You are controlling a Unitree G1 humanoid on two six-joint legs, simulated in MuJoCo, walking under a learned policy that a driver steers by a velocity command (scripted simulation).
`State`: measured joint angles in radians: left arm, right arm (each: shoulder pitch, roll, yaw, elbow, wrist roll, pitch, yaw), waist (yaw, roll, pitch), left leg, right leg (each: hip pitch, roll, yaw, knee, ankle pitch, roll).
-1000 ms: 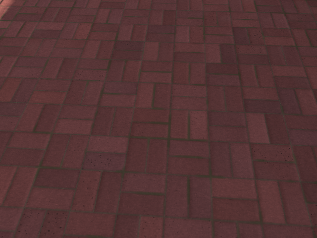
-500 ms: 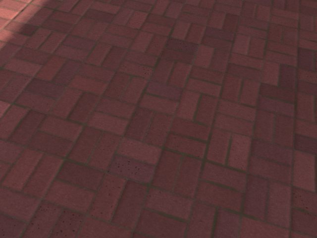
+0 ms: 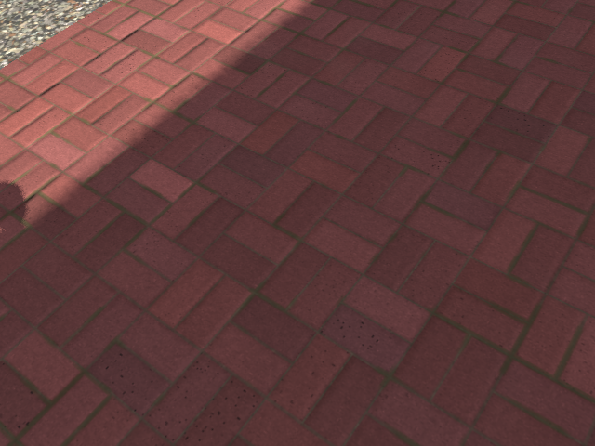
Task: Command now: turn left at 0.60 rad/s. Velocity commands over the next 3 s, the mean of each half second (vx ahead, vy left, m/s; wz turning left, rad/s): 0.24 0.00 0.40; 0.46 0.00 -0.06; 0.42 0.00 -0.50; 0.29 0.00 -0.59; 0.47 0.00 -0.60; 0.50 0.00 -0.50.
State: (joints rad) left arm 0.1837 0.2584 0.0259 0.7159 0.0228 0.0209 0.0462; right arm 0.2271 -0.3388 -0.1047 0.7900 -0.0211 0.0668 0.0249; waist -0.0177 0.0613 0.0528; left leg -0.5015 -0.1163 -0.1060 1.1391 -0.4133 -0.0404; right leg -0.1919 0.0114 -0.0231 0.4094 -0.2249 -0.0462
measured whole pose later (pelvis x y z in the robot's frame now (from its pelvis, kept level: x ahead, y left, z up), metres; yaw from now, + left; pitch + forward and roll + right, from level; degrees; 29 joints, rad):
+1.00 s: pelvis +0.33 +0.07 -0.01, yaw +7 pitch +0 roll +0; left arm 0.32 0.26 0.05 0.87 0.01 -0.05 -0.02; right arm 0.22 -0.27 -0.01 0.84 -0.05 -0.06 0.02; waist 0.01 0.03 0.06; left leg -0.48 0.05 -0.02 1.11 -0.29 0.04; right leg -0.23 0.11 -0.03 0.40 -0.16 -0.12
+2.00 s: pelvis +0.71 +0.06 +0.00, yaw -29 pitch +1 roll +1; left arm 0.30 0.27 0.05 0.73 0.01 -0.01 -0.02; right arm 0.23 -0.30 -0.05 0.74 -0.05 -0.02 0.03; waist 0.00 0.05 0.02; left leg -0.51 0.08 0.02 1.03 -0.32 -0.03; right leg -0.17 0.08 0.02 0.40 -0.25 -0.09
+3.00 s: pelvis +1.06 -0.29 -0.01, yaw -61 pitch +0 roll +0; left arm 0.26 0.26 0.04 0.79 0.01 -0.04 -0.01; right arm 0.25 -0.26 -0.03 0.78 -0.03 -0.03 0.02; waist -0.02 0.03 0.07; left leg -0.49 0.11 0.02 1.12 -0.32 0.00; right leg -0.23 0.11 -0.04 0.41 -0.18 -0.12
